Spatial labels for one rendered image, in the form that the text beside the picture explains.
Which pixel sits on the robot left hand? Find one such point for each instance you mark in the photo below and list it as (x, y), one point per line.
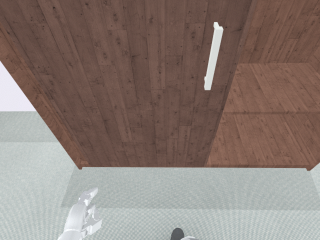
(77, 219)

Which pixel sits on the robot right foot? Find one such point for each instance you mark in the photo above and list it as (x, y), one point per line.
(177, 234)

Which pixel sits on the handle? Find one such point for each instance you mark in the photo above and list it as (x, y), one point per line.
(215, 46)

